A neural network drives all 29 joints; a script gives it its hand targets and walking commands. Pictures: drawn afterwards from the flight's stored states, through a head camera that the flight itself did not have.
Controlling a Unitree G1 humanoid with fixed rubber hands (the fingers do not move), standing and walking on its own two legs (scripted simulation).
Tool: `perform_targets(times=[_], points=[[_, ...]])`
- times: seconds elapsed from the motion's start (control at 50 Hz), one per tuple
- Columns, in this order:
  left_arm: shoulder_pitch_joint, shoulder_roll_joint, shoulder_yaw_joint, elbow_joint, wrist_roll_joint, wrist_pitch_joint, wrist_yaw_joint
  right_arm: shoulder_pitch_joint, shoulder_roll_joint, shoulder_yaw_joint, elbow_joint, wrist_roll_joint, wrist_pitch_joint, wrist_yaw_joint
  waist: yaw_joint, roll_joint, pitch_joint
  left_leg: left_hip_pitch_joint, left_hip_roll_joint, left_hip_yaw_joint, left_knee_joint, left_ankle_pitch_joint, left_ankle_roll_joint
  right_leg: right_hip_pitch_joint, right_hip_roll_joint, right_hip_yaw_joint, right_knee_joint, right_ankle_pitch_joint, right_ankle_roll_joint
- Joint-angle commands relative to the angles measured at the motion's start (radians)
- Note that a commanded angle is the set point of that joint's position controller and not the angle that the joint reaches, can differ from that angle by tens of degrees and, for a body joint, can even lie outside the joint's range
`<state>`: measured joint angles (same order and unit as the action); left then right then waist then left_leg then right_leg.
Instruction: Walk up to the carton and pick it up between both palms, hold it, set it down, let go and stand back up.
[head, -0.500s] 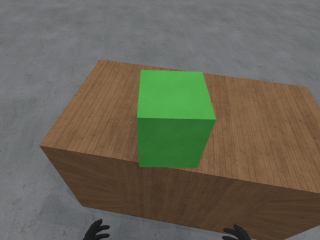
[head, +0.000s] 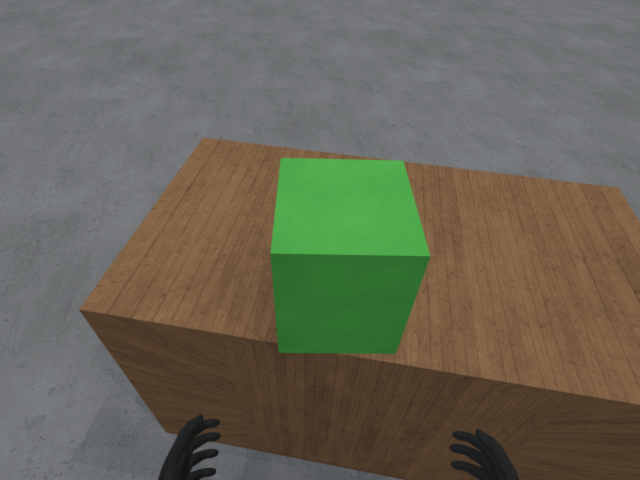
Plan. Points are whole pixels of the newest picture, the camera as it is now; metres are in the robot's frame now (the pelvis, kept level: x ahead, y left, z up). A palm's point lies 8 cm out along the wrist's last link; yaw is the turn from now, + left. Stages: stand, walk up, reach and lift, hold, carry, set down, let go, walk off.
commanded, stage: reach and lift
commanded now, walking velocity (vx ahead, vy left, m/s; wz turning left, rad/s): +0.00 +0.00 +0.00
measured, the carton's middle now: (339, 258) +0.47 +0.01 -0.01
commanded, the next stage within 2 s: none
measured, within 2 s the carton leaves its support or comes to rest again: neither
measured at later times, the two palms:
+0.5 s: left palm (177, 441) +0.19 +0.20 -0.06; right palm (507, 439) +0.22 -0.21 -0.04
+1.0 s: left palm (184, 374) +0.25 +0.20 -0.01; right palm (497, 367) +0.29 -0.20 +0.01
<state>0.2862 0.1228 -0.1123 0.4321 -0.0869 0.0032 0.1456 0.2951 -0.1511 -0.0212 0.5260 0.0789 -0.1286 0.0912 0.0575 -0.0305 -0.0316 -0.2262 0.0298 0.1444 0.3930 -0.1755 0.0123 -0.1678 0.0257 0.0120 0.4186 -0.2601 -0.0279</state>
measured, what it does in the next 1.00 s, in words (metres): stands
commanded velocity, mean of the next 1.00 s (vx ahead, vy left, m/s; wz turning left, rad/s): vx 0.00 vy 0.00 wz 0.00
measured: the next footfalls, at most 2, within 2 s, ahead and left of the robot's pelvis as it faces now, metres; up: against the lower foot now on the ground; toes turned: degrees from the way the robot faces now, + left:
none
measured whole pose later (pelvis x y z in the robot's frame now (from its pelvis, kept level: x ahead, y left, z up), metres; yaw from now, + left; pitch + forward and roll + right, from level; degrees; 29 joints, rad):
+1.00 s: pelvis -0.01 -0.02 +0.00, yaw +2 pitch +3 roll +0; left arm -0.12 0.16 -0.02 0.66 -0.17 -0.29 0.15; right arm -0.20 -0.21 0.09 0.77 0.29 -0.28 0.01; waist 0.03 -0.05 -0.06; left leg -0.29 0.05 0.10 0.39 -0.15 -0.01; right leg -0.21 0.05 -0.03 0.40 -0.24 -0.05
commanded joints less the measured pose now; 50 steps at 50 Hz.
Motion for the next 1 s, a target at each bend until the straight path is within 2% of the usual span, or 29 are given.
perform_targets(times=[0.0,0.16,0.32,0.4,0.5,0.66,0.82,0.98], points=[[-0.101,0.056,0.023,-0.120,-0.004,-0.118,0.001,-0.088,-0.113,-0.037,-0.125,0.021,-0.090,-0.008,-0.001,0.008,-0.074,0.219,0.000,-0.093,-0.003,0.150,-0.058,-0.201,-0.007,0.045,-0.096,0.134,0.006],[-0.154,0.084,0.042,0.005,-0.033,-0.296,-0.021,-0.156,-0.118,0.011,-0.042,0.078,-0.208,-0.023,-0.015,-0.004,-0.114,0.155,-0.013,-0.097,0.041,0.200,-0.042,-0.148,-0.014,0.056,-0.049,0.255,0.023],[-0.264,0.135,0.072,0.092,-0.078,-0.438,-0.043,-0.279,-0.116,0.051,0.013,0.126,-0.313,-0.046,-0.030,-0.020,-0.159,0.070,-0.028,-0.104,0.072,0.178,-0.021,-0.077,-0.028,0.071,0.008,0.351,0.045],[-0.320,0.153,0.083,0.114,-0.095,-0.483,-0.052,-0.346,-0.115,0.063,0.039,0.144,-0.352,-0.055,-0.038,-0.014,-0.179,0.040,-0.030,-0.108,0.078,0.162,-0.019,-0.054,-0.033,0.077,0.025,0.366,0.053],[-0.394,0.160,0.084,0.130,-0.111,-0.516,-0.048,-0.438,-0.119,0.067,0.080,0.164,-0.381,-0.062,-0.041,-0.001,-0.188,0.037,-0.028,-0.112,0.073,0.131,-0.026,-0.067,-0.035,0.075,0.020,0.323,0.052],[-0.510,0.153,0.081,0.163,-0.114,-0.497,-0.029,-0.577,-0.134,0.065,0.148,0.181,-0.355,-0.069,-0.040,0.005,-0.200,0.079,-0.019,-0.114,0.043,0.076,-0.039,-0.118,-0.032,0.063,-0.030,0.226,0.045],[-0.621,0.138,0.097,0.091,-0.098,-0.432,-0.005,-0.705,-0.171,0.066,0.097,0.201,-0.279,-0.078,-0.031,0.019,-0.281,0.167,-0.013,-0.111,0.020,0.137,-0.047,-0.119,-0.015,0.043,-0.068,0.262,0.045],[-0.718,0.107,0.129,-0.009,-0.060,-0.300,0.002,-0.811,-0.201,0.057,0.040,0.211,-0.162,-0.087,-0.026,0.029,-0.317,0.269,-0.009,-0.115,-0.008,0.204,-0.054,-0.122,-0.003,0.022,-0.121,0.306,0.044]])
